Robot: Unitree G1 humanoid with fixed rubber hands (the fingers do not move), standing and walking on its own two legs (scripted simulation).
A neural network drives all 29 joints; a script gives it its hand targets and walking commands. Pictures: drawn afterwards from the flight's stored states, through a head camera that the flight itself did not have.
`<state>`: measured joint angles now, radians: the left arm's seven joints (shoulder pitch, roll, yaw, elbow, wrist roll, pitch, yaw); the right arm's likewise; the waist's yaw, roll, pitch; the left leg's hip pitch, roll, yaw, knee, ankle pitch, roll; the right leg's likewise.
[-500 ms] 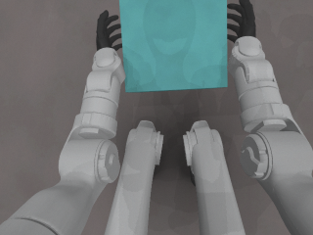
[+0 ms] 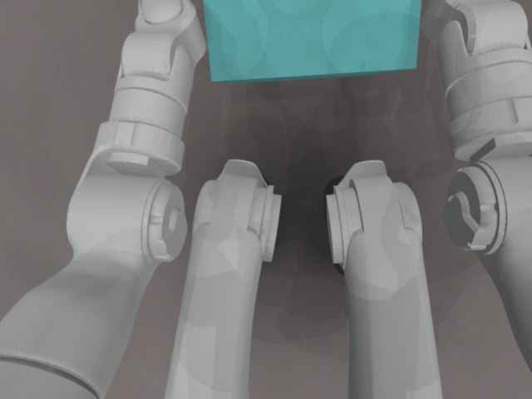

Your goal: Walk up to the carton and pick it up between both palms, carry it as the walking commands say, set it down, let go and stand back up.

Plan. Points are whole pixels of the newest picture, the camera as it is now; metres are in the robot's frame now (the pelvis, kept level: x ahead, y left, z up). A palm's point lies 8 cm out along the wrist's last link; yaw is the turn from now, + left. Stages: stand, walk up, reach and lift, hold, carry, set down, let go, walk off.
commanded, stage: set down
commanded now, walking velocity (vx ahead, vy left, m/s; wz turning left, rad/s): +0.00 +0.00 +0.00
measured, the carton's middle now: out of the picture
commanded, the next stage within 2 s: none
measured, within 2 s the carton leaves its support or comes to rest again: rests again in 0.78 s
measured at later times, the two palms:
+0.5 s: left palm out of the picture +0.54 +0.15 -0.21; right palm out of the picture +0.56 -0.16 -0.21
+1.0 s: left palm out of the picture +0.53 +0.15 -0.22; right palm out of the picture +0.55 -0.16 -0.22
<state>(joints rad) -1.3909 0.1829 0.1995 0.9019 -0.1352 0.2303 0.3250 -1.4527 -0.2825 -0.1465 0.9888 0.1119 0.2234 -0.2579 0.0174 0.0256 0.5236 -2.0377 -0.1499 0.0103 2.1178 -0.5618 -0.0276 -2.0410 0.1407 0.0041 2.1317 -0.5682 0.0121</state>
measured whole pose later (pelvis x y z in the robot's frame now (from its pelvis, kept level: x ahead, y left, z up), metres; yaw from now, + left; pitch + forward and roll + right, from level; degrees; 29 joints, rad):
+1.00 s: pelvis +0.01 +0.00 -0.04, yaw +0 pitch +29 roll +1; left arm -1.43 0.24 0.15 1.08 -0.19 0.15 0.20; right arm -1.51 -0.34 -0.06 1.16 0.18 0.16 -0.14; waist 0.01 0.01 0.52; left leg -2.14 -0.11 0.04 2.24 -0.61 0.00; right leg -2.15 0.11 -0.03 2.26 -0.61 -0.02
